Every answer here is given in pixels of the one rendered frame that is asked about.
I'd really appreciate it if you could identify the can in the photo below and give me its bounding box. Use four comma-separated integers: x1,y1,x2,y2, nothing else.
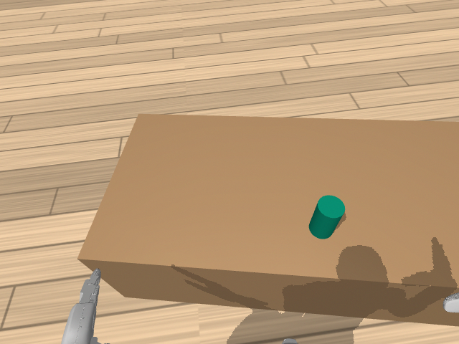
309,195,345,239

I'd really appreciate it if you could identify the left robot hand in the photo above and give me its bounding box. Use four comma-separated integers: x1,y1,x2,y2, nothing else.
61,268,110,344

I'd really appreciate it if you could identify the right robot hand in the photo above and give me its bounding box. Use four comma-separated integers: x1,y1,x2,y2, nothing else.
443,292,459,312

